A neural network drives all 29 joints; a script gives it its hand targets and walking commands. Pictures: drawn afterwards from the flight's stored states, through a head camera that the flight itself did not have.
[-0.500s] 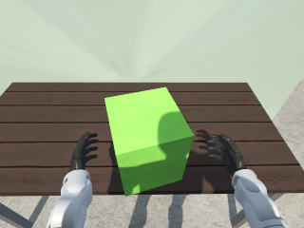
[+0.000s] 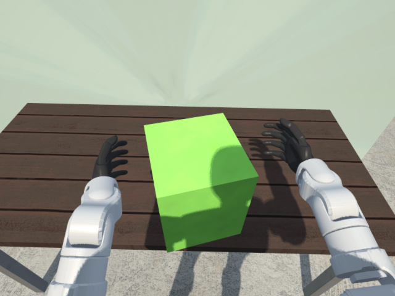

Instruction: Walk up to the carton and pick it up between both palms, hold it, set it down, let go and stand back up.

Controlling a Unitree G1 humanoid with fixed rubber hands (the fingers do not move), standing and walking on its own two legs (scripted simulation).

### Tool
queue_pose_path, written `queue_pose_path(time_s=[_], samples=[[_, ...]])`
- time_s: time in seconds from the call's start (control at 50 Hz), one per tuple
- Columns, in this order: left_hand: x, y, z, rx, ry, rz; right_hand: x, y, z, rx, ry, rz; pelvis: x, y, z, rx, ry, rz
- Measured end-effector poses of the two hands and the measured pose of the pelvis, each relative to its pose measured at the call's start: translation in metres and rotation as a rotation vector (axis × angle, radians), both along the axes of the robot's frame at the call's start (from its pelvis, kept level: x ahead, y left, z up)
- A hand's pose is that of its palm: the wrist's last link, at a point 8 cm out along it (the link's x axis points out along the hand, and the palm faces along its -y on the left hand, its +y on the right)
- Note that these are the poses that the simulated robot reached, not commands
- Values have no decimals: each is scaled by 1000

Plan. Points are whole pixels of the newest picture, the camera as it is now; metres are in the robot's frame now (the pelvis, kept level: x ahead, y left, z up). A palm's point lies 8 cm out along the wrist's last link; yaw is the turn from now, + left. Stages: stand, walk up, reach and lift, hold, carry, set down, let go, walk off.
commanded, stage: reach and lift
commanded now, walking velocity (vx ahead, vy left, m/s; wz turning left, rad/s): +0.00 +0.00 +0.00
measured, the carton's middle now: (195, 182) +0.41 +0.05 -0.02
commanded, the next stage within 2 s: none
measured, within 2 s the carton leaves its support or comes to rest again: neither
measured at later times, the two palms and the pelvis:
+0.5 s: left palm (95, 145) +0.35 +0.23 +0.16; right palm (288, 118) +0.43 -0.13 +0.19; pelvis +0.01 +0.00 +0.00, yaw +0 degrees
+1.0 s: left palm (115, 162) +0.36 +0.21 +0.10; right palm (290, 138) +0.44 -0.15 +0.13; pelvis +0.01 +0.00 +0.00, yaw +0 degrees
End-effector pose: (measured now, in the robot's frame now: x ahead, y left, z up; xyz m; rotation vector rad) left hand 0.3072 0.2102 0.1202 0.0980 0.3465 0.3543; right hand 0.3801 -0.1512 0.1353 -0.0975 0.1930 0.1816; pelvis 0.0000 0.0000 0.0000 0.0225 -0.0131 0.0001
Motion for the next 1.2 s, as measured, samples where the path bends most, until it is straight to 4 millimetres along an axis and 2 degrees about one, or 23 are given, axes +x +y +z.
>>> queue_pose_path(time_s=[0.14, 0.32, 0.52, 0.62, 0.74, 0.88, 1.08, 1.2], samples=[[13, 6, 9, 17, -4, 6, 15, 3, 9, -7, 0, 6, 5, 1, 1, -1, 12, 1], [27, 13, 31, 39, -42, 12, 34, 11, 30, -9, -11, 19, 6, 1, 1, -2, 13, 1], [41, 22, 43, 37, -39, 26, 56, 25, 53, -14, -15, 32, 6, 1, 1, -2, 13, 1], [47, 25, 42, 37, -20, 32, 64, 26, 57, -15, -3, 24, 6, 1, 1, -2, 14, 1], [49, 25, 20, 17, 37, 36, 65, 19, 39, -18, 44, -1, 6, 1, 1, -2, 14, 1], [55, 10, 8, -26, -5, -2, 60, 11, 18, -18, 52, -11, 6, 2, 1, -2, 15, 1], [55, 0, -34, -69, 11, -6, 59, 3, -17, -27, 74, -21, 7, 1, 1, -2, 29, 1], [56, 0, -62, -74, -13, 1, 62, 6, -47, -31, 90, -12, 8, 0, 1, -4, 69, 0]])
